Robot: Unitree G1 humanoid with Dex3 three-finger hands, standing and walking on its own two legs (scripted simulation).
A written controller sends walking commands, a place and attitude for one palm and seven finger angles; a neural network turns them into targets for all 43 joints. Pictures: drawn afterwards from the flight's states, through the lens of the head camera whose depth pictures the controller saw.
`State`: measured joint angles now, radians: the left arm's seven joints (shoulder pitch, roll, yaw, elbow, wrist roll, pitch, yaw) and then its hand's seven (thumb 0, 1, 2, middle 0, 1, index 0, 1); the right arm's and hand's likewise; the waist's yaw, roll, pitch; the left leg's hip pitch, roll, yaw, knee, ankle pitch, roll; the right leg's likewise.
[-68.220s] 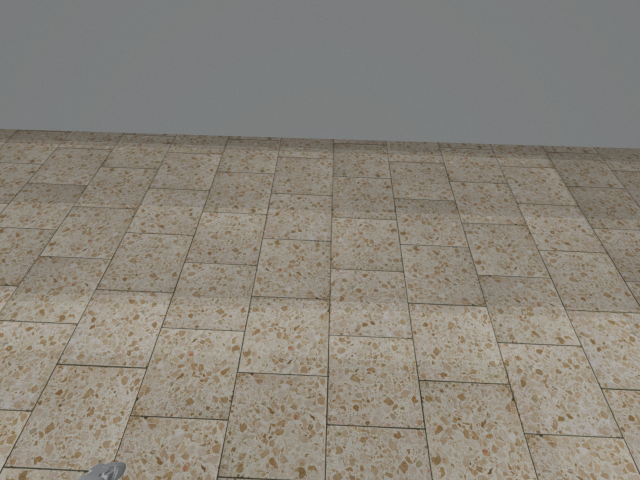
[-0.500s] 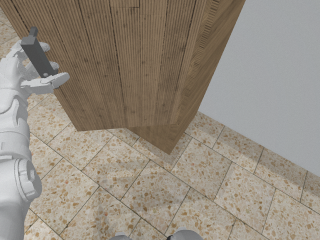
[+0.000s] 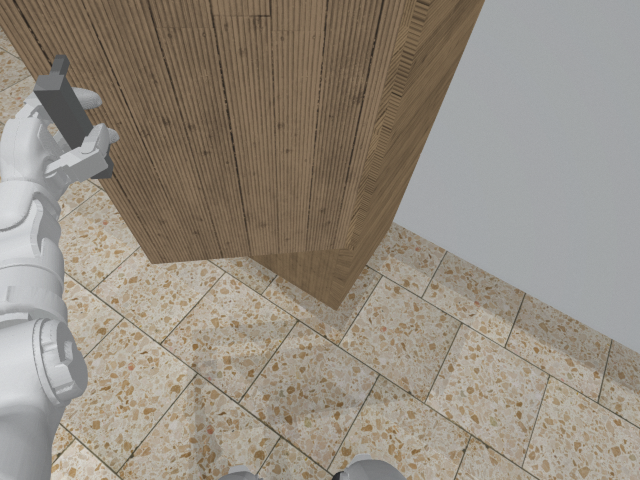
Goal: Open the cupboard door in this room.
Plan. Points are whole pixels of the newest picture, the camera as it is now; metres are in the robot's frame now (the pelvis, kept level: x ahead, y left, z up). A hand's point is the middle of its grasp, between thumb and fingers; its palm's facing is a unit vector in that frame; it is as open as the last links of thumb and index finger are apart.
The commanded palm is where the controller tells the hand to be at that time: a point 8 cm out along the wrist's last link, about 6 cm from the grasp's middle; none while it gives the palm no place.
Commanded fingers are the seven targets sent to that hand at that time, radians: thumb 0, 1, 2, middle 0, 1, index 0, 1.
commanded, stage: pull the door open along its arc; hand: left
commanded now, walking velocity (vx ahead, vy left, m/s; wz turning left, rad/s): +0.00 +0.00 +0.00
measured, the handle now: (82, 120) +0.54 +0.26 +0.11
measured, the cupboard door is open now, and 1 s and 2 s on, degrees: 40 81 80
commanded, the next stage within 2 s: open thumb and fingers to let go in 0.94 s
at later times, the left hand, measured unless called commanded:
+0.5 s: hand (121, 240) +0.36 +0.18 +0.11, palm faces +0.31 -0.95 +0.10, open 6.4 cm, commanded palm +0.30 +0.24 +0.11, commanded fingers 0.00 0.90 0.90 -0.40 -1.35 -0.40 -1.35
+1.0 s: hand (216, 332) +0.26 +0.08 +0.11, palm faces +0.45 -0.89 +0.02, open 6.3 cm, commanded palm +0.21 +0.12 +0.11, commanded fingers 0.00 0.90 0.90 -0.40 -1.35 -0.40 -1.35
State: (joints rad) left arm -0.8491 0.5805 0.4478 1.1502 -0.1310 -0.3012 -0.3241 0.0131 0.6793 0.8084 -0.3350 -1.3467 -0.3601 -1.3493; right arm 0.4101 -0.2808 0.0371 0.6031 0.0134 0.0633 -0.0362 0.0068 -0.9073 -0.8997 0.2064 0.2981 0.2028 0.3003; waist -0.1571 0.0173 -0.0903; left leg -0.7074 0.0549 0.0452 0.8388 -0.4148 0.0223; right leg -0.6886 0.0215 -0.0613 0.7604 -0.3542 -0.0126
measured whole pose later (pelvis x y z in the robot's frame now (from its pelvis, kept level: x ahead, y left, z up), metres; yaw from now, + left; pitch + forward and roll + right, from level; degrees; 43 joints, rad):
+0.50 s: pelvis +0.01 +0.00 +0.01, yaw +0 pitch +9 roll -1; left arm -0.16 0.11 0.24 0.25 -0.19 -0.15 0.12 0.02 0.64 0.73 -0.34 -1.34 -0.35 -1.29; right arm 0.26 -0.23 0.00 0.56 0.01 0.00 0.02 0.01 -0.91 -0.90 0.20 0.30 0.20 0.30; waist -0.03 0.03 -0.12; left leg -0.48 0.03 0.07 0.72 -0.39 0.02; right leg -0.49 0.00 -0.03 0.69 -0.36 -0.01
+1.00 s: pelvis +0.00 -0.04 +0.02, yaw +3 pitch +1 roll +0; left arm 0.25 -0.08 -0.15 -0.14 0.02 -0.03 0.48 0.02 0.65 0.74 -0.32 -1.32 -0.35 -1.33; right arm 0.21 -0.20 0.01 0.57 -0.05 0.06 -0.02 0.01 -0.91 -0.90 0.20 0.30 0.20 0.30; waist 0.00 0.05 -0.06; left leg -0.30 0.03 0.01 0.65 -0.36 -0.02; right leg -0.31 0.01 -0.09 0.66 -0.36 -0.05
